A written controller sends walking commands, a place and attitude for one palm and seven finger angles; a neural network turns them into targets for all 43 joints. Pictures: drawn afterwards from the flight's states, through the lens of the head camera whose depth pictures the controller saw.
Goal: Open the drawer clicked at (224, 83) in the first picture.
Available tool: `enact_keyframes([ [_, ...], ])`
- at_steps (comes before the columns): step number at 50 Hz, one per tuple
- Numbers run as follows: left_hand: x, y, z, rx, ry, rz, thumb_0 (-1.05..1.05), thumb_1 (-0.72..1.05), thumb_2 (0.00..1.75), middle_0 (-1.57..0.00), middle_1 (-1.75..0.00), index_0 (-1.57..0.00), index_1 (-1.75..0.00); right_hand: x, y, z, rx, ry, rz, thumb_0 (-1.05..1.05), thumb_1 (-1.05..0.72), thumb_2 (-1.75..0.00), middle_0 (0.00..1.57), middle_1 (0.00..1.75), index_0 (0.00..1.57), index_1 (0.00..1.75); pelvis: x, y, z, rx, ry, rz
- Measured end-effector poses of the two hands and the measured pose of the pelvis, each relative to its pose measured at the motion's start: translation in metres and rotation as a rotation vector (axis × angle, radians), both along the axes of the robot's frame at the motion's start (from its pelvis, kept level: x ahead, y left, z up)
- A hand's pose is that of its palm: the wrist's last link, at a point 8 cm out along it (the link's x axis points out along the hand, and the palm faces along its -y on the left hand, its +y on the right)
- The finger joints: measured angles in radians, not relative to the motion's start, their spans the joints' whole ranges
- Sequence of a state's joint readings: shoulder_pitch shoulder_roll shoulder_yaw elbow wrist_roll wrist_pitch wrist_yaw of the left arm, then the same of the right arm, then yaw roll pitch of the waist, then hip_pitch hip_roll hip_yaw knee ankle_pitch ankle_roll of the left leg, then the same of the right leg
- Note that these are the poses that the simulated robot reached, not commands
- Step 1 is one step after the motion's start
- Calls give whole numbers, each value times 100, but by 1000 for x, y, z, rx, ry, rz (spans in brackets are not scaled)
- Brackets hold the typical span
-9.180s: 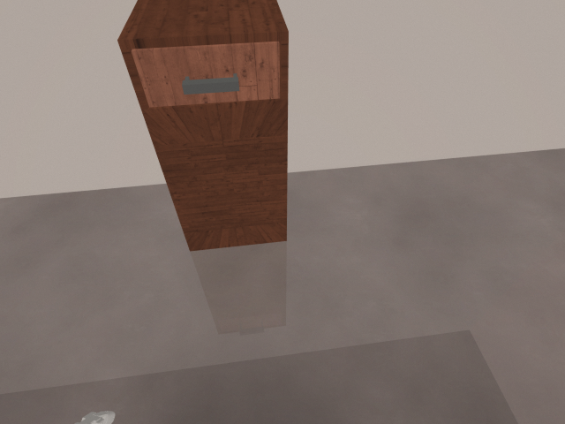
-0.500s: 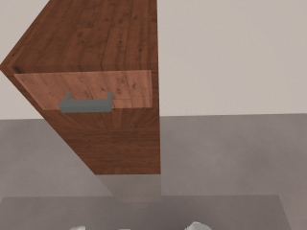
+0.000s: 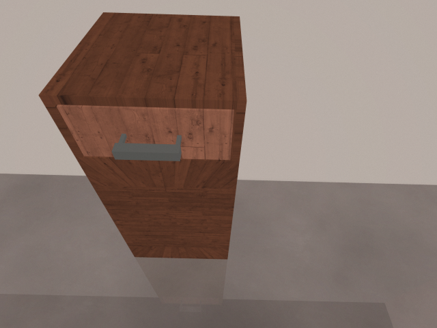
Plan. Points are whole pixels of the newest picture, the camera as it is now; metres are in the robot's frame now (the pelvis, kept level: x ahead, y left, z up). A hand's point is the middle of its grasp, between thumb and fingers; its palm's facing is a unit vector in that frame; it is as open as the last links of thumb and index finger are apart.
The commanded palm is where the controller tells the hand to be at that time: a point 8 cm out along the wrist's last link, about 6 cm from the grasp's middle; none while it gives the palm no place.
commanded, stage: come to a stop and stand still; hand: left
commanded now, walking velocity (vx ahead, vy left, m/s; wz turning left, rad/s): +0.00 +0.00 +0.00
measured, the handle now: (149, 145) +0.49 +0.20 +0.03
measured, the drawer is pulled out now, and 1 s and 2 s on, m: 0.00 0.00 0.00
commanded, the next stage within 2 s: look again from close up in 0.50 s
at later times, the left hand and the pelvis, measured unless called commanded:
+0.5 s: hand out of the picture -0.04 +0.14 -0.17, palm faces +0.03 -0.99 -0.14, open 7.4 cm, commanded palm none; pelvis -0.02 -0.01 +0.01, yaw +0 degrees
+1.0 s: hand out of the picture -0.01 +0.17 -0.18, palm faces +0.05 -0.98 -0.18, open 7.3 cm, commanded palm none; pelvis -0.02 +0.01 +0.00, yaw +1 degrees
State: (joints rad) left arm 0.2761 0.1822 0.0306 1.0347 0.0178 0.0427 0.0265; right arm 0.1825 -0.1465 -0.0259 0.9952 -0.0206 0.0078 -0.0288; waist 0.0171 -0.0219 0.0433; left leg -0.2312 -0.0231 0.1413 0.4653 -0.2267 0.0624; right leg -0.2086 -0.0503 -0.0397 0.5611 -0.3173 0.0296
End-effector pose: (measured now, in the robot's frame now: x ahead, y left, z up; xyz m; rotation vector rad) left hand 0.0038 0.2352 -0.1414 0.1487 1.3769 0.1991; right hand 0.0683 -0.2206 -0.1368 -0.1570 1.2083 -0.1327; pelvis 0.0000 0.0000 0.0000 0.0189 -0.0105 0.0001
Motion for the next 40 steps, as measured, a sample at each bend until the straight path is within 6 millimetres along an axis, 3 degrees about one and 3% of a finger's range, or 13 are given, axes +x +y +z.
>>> enact_keyframes([
  [8, -35, -19, 6, -17, 54, -17, 0, 91, 90, -20, -30, -20, -30, -49, -11, -6, 13, 95, -48, 0, -94, -89, 21, 30, 20, 30, -11, -3, 5, -11, -25, -7],
  [18, -42, -41, 0, -71, 42, -22, 0, 91, 90, -20, -30, -20, -30, -124, -4, -4, 26, 265, -80, 0, -92, -89, 20, 30, 20, 30, -20, -9, 7, -15, -22, -1],
  [24, -47, -46, -2, -82, 55, -17, 0, 91, 90, -20, -30, -20, -30, -150, 7, -4, 46, 323, -103, 1, -91, -89, 20, 30, 20, 30, -21, -10, 7, -17, -14, 1],
  [31, -54, -48, -2, -78, 75, -18, 0, 91, 90, -20, -30, -20, -30, -151, 17, -6, 71, 325, -103, 1, -91, -89, 20, 30, 20, 30, -20, -9, 6, -22, -5, 0],
  [40, -41, -31, -7, -53, 9, -18, 0, 91, 90, -20, -30, -20, -30, -102, 17, -14, 53, 178, -23, 1, -92, -89, 20, 30, 20, 30, -20, -1, -3, -35, -19, 26],
])
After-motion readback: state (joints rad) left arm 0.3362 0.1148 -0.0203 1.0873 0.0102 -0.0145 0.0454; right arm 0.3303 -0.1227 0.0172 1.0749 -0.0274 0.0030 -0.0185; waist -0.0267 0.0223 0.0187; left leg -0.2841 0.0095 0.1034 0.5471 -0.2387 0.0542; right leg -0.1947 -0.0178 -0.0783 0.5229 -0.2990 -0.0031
